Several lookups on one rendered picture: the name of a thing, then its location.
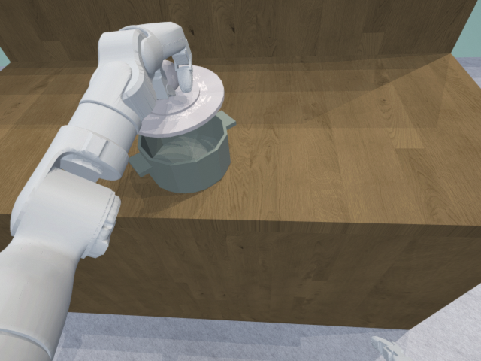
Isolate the right robot hand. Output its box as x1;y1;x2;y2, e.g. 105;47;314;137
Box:
371;336;413;361

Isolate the knob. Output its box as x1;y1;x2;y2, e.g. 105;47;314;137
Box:
162;60;179;90

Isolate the left robot hand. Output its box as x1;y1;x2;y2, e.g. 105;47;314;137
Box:
136;22;193;100

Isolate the left robot forearm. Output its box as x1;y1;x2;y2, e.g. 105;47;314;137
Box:
10;25;163;237

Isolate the table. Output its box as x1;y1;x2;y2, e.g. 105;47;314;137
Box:
0;0;481;330

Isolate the pot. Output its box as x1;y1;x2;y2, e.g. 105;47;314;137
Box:
129;111;236;193

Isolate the lid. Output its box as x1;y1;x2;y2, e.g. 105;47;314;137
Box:
138;65;225;138

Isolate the left robot upper arm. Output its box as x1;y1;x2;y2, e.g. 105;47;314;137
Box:
0;167;121;361

